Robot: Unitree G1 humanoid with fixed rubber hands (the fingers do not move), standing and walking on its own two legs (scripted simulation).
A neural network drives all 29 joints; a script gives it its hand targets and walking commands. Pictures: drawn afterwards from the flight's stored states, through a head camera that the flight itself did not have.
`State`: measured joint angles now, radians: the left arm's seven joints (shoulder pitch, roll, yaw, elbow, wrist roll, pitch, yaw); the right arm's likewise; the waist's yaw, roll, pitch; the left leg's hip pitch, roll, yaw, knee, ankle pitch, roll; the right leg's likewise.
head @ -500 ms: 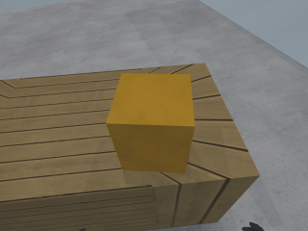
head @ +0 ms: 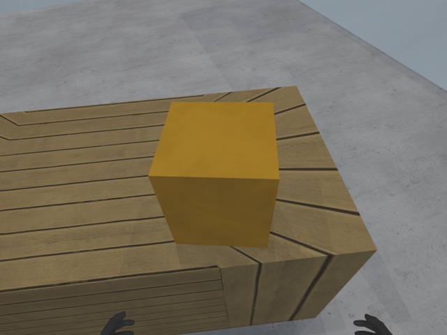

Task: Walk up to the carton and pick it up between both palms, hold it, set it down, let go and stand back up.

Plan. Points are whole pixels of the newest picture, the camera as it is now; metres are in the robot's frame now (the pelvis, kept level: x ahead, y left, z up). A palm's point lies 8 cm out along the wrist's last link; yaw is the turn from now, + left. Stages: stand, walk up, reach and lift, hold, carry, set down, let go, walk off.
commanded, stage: reach and lift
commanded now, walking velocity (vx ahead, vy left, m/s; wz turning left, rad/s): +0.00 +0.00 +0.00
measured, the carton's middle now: (221, 177) +0.43 +0.02 +0.01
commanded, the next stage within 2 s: none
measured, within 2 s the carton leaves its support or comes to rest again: neither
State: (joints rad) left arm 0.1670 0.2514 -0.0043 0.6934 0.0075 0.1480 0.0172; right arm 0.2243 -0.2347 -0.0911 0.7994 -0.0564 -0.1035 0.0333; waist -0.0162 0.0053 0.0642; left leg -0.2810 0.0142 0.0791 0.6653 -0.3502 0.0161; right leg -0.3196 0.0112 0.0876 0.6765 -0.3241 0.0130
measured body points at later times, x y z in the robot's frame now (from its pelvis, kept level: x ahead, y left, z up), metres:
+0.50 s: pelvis +0.02 -0.02 +0.02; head +0.02 +0.00 +0.47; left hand +0.19 +0.24 -0.06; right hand +0.16 -0.22 -0.05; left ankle +0.01 +0.11 -0.72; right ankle +0.03 -0.14 -0.72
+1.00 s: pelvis +0.04 +0.02 +0.02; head +0.01 +0.04 +0.47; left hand +0.21 +0.24 -0.03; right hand +0.20 -0.18 -0.02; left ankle +0.01 +0.11 -0.72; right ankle +0.03 -0.14 -0.72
